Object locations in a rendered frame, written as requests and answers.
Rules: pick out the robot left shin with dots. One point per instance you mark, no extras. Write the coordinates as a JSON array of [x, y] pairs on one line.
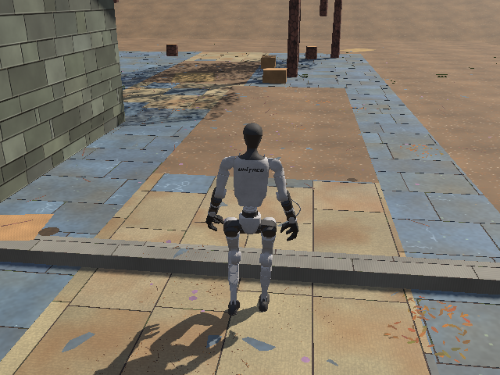
[[233, 278]]

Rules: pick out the robot left forearm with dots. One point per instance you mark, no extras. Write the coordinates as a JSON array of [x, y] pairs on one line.
[[214, 205]]

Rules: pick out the left robot upper arm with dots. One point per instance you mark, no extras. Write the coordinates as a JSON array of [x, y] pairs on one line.
[[222, 177]]

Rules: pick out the right robot hand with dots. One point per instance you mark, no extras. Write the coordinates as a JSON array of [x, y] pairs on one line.
[[293, 228]]

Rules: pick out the left robot hand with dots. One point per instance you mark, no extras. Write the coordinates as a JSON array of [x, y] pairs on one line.
[[216, 219]]

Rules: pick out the robot right forearm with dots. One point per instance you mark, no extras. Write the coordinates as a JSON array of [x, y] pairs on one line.
[[289, 210]]

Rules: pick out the right robot upper arm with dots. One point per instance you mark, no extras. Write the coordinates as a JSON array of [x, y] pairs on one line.
[[279, 177]]

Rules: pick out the humanoid robot torso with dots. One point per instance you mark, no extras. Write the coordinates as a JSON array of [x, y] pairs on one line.
[[250, 188]]

